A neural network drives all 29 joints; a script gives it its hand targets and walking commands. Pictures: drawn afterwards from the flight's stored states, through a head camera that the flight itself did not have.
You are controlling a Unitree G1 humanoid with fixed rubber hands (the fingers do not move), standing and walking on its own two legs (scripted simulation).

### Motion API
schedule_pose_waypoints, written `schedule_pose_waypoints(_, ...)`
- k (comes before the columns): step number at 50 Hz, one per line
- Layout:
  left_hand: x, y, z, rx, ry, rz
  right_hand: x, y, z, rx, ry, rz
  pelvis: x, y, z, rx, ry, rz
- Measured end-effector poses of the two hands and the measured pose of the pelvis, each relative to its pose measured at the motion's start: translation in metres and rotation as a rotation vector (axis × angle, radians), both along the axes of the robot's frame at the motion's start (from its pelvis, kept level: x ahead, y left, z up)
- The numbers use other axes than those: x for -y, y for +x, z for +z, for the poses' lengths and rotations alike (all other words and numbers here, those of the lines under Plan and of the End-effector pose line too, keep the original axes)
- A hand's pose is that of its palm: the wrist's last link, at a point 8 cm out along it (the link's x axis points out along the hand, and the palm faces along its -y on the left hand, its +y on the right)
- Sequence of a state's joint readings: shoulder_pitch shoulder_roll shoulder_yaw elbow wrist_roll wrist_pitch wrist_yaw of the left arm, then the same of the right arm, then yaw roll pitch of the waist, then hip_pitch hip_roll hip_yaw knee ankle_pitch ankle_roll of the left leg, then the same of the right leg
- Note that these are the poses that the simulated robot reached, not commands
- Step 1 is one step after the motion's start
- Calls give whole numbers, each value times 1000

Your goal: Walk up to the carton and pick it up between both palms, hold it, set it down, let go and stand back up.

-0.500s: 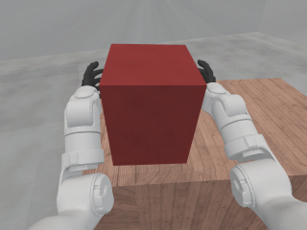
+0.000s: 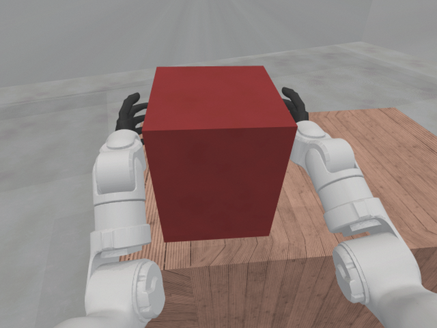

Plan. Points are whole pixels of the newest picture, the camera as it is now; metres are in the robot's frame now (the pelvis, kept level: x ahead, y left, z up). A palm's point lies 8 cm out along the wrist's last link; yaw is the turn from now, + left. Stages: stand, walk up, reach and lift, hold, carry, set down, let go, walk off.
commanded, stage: hold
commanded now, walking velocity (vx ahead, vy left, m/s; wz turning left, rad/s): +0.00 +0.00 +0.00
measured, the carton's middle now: (214, 153) +0.37 +0.00 +0.20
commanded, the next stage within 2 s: none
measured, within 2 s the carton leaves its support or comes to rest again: neither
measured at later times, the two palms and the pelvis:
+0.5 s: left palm (124, 134) +0.35 +0.15 +0.26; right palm (296, 126) +0.36 -0.15 +0.25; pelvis -0.01 +0.00 +0.00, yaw +0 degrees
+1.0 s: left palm (123, 137) +0.35 +0.15 +0.26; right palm (293, 128) +0.36 -0.14 +0.25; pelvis +0.00 +0.00 +0.00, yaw +1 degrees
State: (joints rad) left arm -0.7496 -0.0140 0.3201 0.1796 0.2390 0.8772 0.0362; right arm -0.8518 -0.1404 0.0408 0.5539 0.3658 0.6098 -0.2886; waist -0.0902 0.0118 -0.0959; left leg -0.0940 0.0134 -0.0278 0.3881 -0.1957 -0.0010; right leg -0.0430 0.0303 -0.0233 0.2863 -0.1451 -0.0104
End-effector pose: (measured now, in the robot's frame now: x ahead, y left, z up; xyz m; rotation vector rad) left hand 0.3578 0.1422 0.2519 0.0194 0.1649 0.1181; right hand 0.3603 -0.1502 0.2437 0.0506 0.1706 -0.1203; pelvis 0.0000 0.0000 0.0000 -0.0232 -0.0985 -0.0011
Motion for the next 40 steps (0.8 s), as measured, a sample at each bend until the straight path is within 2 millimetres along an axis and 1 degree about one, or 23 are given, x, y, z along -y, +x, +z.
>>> schedule_pose_waypoints(13,-2,-6,2,2,-8,2,-2,-5,1,-1,12,-4,3,-3,0,10,2,11)
schedule_pose_waypoints(19,-3,-6,7,8,-3,0,-2,-6,4,4,14,-5,3,-5,-1,3,2,11)
schedule_pose_waypoints(25,-4,-5,9,6,-5,-2,-4,-5,8,2,11,-6,3,-7,0,1,3,9)
schedule_pose_waypoints(31,-4,-2,7,-14,-7,-7,-3,-3,6,-18,2,-10,3,-7,0,-1,2,8)
schedule_pose_waypoints(40,-6,-1,7,1,-9,2,-6,-1,11,-5,-11,-1,3,-4,0,-8,0,8)
